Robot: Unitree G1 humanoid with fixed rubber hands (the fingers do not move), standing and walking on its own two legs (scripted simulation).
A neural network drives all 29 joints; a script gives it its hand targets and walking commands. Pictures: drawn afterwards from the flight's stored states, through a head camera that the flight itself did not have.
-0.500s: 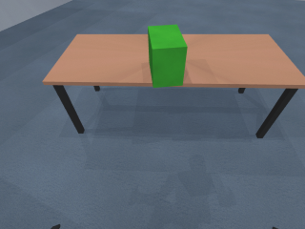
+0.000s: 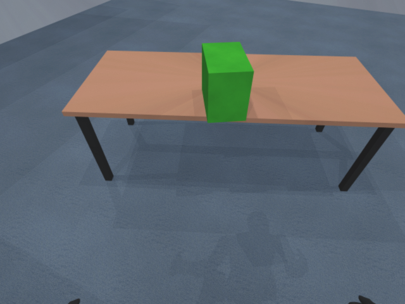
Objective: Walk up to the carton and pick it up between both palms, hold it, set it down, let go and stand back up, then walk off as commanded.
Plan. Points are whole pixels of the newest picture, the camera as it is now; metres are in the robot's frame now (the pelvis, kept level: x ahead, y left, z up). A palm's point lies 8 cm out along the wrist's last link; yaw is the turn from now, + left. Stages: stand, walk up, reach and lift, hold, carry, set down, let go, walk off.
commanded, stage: stand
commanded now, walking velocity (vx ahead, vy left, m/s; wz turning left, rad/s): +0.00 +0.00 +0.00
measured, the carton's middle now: (223, 81) +1.02 -0.07 -0.09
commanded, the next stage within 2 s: none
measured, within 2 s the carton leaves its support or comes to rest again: neither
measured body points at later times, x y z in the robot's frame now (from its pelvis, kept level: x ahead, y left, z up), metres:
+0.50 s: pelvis -0.01 -0.01 +0.01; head +0.00 +0.00 +0.45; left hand +0.10 +0.30 -0.10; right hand +0.10 -0.32 -0.09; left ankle +0.00 +0.11 -0.73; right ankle +0.02 -0.12 -0.73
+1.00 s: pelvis -0.01 -0.01 +0.01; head +0.01 +0.00 +0.46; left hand +0.10 +0.30 -0.11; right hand +0.10 -0.32 -0.09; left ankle +0.00 +0.11 -0.73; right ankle +0.02 -0.12 -0.73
